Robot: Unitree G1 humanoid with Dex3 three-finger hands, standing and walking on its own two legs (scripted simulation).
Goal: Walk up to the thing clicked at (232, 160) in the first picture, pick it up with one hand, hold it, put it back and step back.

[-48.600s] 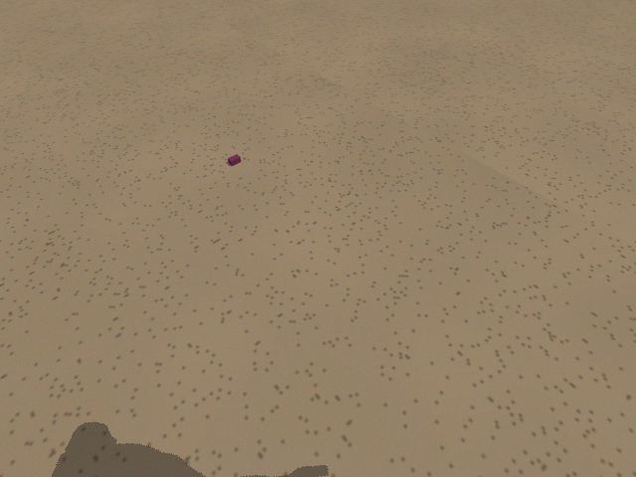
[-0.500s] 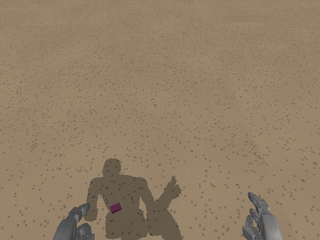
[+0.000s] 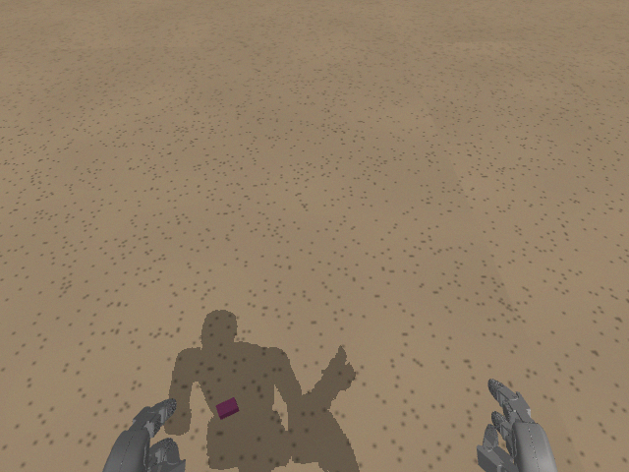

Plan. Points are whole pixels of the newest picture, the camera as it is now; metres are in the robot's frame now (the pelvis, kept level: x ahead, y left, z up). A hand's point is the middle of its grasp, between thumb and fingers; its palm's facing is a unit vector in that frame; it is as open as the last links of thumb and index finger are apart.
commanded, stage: home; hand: left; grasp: from above
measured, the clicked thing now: (227, 408) +0.43 +0.27 -0.70
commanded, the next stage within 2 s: stand in 0.22 s
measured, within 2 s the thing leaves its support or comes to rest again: neither
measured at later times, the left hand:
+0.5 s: hand out of the picture +0.14 +0.21 -0.09, palm faces +0.01 -0.95 -0.32, open 7.4 cm
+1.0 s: hand out of the picture +0.02 +0.24 -0.10, palm faces +0.04 -0.94 -0.33, open 7.4 cm
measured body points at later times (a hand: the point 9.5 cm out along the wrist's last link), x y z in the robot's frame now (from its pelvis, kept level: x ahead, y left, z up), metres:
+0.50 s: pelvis -0.01 +0.00 +0.02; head +0.01 +0.00 +0.47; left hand +0.14 +0.26 -0.07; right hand +0.13 -0.27 -0.08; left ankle +0.01 +0.11 -0.68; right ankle -0.01 -0.13 -0.68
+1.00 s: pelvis -0.01 +0.01 +0.06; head -0.01 +0.00 +0.51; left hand +0.02 +0.29 -0.08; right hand +0.06 -0.27 -0.08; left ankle +0.01 +0.12 -0.68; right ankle -0.01 -0.13 -0.68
